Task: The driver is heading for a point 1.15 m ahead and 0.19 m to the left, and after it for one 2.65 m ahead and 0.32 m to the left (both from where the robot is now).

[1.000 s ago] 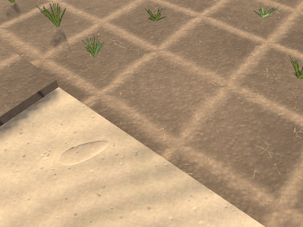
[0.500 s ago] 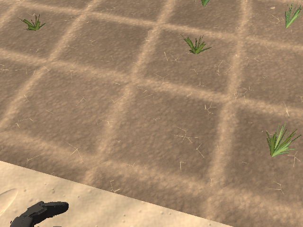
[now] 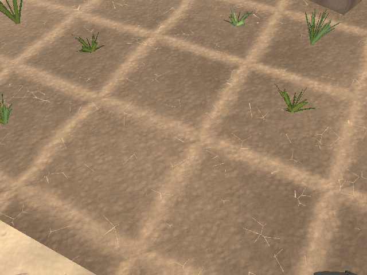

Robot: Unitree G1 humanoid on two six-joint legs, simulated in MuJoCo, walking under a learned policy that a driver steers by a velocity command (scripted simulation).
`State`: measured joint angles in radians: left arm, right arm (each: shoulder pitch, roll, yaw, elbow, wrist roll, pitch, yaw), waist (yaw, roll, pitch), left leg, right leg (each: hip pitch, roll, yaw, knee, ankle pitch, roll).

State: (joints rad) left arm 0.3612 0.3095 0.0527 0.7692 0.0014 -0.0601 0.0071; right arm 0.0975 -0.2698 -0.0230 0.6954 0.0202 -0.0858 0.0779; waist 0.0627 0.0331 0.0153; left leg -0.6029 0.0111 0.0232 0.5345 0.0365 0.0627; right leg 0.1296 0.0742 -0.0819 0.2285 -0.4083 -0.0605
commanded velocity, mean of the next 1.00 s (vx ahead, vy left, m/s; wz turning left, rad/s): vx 0.50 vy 0.00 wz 0.43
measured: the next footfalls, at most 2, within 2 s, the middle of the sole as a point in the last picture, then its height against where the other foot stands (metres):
left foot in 0.04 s outside the picture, level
right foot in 0.52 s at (234, 269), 0.06 m lower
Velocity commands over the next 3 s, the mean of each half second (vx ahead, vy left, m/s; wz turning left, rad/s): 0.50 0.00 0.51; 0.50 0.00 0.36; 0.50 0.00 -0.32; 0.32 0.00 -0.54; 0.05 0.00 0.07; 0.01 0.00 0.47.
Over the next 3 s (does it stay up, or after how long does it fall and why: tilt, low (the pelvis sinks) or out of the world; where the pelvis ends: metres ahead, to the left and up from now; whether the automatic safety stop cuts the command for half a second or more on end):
stays up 1.14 0.21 -0.04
